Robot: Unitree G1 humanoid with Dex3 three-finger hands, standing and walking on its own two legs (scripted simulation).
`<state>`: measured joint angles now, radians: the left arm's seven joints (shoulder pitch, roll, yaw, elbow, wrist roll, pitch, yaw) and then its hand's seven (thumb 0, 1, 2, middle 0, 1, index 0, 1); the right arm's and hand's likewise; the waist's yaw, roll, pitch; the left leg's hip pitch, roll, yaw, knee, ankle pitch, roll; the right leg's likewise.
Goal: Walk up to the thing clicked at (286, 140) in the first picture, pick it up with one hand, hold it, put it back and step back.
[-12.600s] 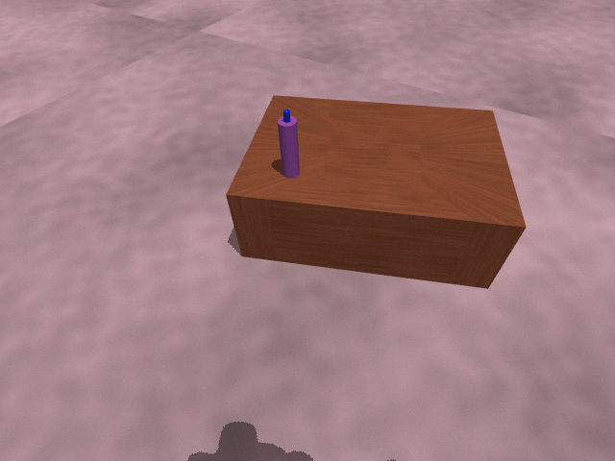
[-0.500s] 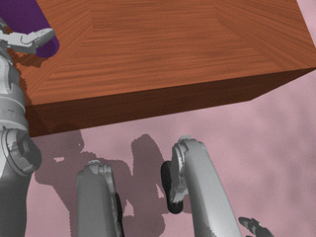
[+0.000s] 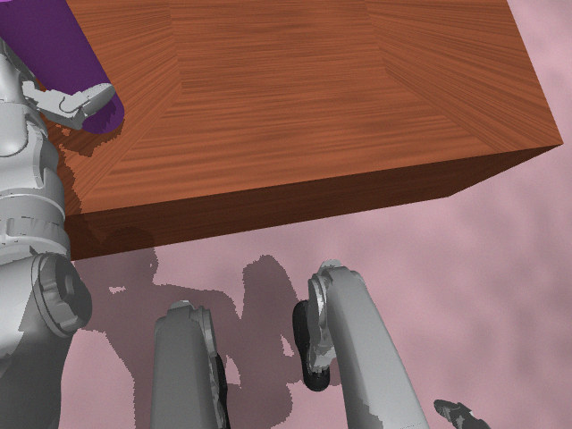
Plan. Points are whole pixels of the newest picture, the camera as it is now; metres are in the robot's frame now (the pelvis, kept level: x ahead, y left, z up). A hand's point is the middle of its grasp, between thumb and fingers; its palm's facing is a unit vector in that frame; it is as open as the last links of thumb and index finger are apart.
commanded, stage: settle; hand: left
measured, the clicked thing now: (53, 47) +0.57 +0.18 +0.04
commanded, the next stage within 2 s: lift in 0.56 s
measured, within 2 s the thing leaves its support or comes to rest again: neither
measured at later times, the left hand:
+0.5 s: hand (49, 47) +0.58 +0.19 +0.03, palm faces +0.12 -0.99 -0.04, open 10.0 cm
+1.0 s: hand (39, 37) +0.56 +0.18 +0.06, palm faces +0.11 -0.99 -0.04, open 10.0 cm
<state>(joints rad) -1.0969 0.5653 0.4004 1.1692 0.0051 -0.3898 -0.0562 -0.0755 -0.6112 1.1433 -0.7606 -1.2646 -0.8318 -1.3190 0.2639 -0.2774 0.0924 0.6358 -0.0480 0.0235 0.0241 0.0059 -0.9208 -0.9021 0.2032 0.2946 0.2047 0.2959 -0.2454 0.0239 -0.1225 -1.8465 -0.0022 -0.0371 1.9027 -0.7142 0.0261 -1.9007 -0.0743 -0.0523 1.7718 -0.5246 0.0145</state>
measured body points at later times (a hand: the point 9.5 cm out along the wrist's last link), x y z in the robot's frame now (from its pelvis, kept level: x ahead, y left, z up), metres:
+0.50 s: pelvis +0.01 +0.00 +0.03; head +0.24 +0.03 +0.42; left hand +0.57 +0.24 +0.03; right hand +0.03 -0.27 -0.08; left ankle +0.05 +0.11 -0.46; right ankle +0.11 -0.14 -0.46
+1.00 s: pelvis +0.02 +0.00 +0.06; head +0.23 +0.03 +0.46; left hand +0.55 +0.24 +0.07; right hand +0.04 -0.27 -0.05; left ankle +0.05 +0.11 -0.46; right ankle +0.11 -0.14 -0.46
